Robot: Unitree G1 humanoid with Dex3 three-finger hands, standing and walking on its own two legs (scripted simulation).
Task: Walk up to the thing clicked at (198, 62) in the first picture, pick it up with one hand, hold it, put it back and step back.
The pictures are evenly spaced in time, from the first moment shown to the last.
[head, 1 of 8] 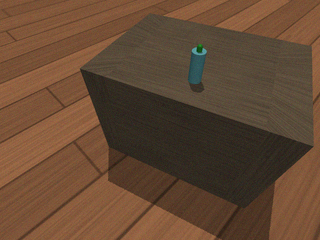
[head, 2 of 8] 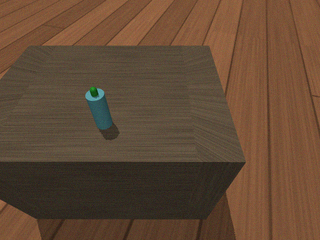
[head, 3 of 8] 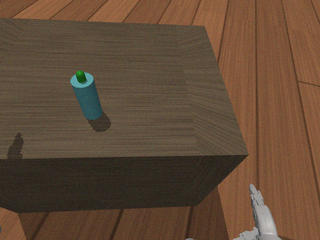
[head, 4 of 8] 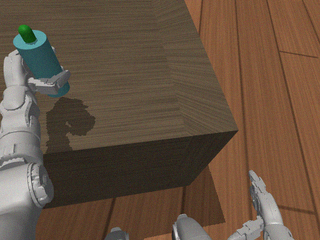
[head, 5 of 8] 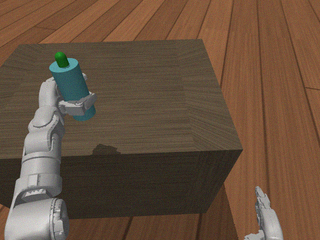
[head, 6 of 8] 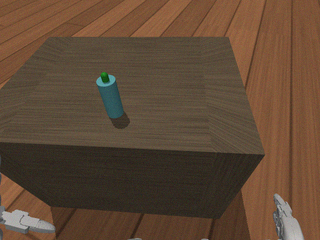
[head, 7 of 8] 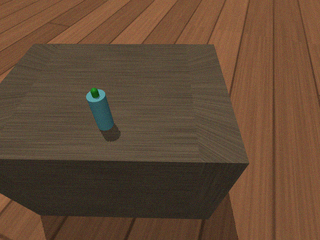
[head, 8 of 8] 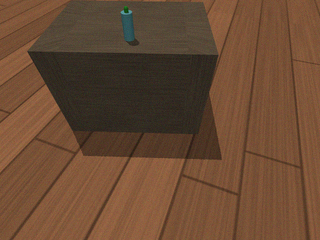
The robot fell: no
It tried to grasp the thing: yes
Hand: left
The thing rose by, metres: 0.24
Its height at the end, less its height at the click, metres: +0.00
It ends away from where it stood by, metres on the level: 0.01
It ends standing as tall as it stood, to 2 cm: yes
